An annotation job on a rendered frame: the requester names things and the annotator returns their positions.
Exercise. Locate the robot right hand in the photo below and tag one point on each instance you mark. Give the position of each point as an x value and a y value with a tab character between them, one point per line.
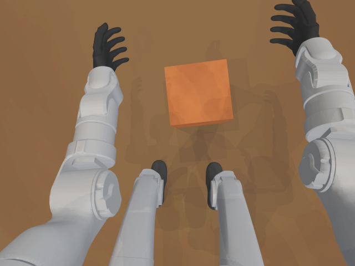
304	23

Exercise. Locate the robot left foot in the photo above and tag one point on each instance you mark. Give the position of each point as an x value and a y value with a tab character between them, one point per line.
160	167

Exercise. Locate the right robot upper arm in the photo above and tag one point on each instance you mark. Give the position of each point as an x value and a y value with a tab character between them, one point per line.
328	167

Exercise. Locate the carton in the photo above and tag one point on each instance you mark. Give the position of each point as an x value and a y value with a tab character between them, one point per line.
198	93

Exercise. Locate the right robot shin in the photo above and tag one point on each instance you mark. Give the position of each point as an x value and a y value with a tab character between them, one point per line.
227	174

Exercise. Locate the right robot forearm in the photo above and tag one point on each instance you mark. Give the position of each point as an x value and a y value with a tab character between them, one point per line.
327	94

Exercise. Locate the robot left hand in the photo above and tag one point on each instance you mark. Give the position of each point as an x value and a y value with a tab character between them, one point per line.
101	54

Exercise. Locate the left robot upper arm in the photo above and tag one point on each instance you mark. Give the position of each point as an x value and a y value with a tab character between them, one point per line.
81	201

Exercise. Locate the left robot forearm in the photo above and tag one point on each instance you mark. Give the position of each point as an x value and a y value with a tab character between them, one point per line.
95	129

